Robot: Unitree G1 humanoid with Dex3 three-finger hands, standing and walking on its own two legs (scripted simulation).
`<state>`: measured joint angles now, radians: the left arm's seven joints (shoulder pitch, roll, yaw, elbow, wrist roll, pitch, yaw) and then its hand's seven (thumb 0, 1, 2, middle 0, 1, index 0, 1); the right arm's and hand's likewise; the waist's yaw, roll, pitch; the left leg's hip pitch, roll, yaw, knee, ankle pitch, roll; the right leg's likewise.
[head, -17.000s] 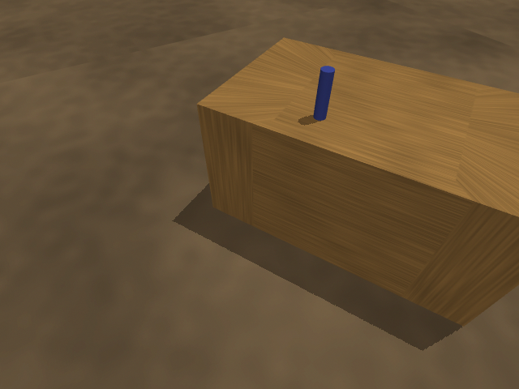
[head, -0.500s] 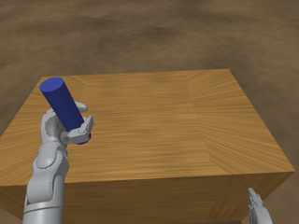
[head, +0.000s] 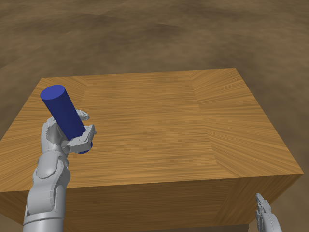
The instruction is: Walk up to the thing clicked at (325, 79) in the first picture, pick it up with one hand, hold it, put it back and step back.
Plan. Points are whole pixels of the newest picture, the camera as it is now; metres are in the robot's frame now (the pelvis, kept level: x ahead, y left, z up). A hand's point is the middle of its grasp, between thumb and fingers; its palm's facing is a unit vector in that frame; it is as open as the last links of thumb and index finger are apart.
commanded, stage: hold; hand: left
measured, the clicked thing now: (70, 123) +0.33 +0.20 +0.17
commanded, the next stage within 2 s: crouch in 1.36 s
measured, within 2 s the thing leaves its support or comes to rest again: neither
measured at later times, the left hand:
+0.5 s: hand (86, 131) +0.34 +0.17 +0.13, palm faces +0.21 -0.98 +0.04, open 5.9 cm
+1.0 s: hand (86, 131) +0.34 +0.17 +0.13, palm faces +0.22 -0.98 +0.04, open 5.9 cm
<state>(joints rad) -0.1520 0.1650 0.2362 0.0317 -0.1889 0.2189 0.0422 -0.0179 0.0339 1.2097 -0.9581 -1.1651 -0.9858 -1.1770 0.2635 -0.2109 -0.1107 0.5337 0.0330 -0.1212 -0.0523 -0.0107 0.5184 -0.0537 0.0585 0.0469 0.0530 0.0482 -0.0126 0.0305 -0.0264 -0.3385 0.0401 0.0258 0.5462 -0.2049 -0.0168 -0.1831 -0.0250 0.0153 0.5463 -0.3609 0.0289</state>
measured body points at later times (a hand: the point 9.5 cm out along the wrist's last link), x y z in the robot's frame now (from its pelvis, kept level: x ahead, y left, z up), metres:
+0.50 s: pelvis +0.01 +0.00 +0.00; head +0.00 -0.01 +0.45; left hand +0.33 +0.23 +0.13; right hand +0.17 -0.26 -0.07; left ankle +0.05 +0.13 -0.73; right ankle -0.04 -0.14 -0.73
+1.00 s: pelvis +0.01 +0.00 +0.00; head +0.01 -0.01 +0.45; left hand +0.32 +0.23 +0.13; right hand +0.16 -0.26 -0.08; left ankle +0.05 +0.13 -0.73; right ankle -0.04 -0.14 -0.73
